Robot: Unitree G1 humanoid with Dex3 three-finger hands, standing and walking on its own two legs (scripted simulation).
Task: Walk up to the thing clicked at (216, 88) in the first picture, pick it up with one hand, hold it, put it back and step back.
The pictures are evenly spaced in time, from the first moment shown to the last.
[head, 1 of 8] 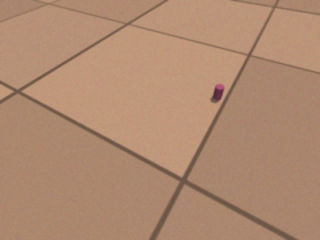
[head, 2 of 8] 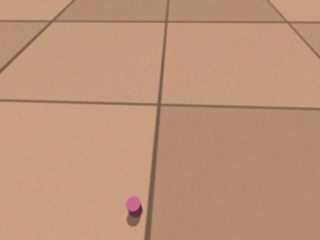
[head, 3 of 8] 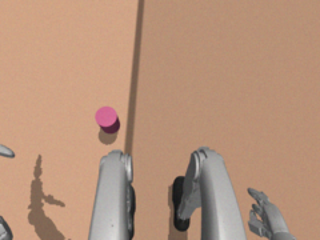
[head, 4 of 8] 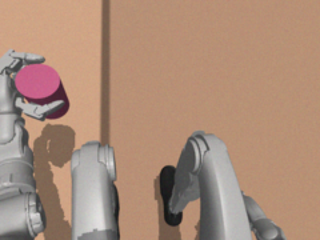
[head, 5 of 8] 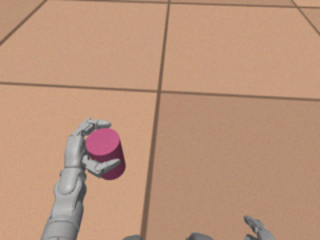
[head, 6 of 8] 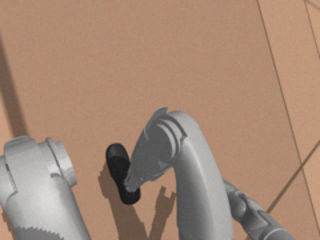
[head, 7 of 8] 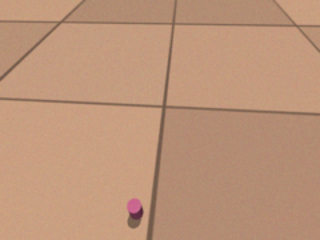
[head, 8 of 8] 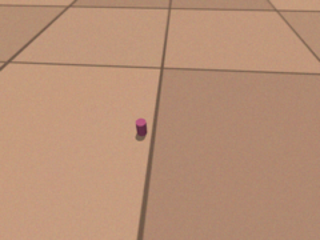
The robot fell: no
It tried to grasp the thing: yes
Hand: left
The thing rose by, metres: 0.69
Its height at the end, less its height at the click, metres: +0.00
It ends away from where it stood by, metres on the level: 0.01
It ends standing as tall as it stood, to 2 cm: yes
